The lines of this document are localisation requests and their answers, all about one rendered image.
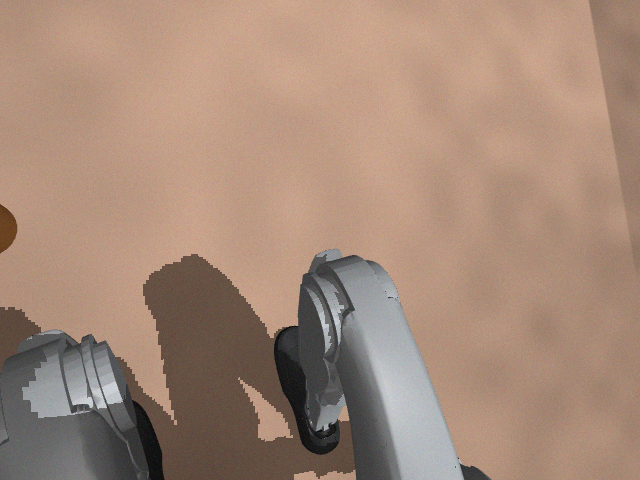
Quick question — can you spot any left robot foot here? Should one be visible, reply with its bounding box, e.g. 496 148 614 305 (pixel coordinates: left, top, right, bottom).
132 400 164 480

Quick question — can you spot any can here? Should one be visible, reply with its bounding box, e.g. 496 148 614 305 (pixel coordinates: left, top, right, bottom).
0 204 17 253

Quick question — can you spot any right robot hand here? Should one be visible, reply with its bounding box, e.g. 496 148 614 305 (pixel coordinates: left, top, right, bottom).
458 458 491 480

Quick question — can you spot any right robot foot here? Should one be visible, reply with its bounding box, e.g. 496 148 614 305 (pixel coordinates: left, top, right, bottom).
274 326 340 455

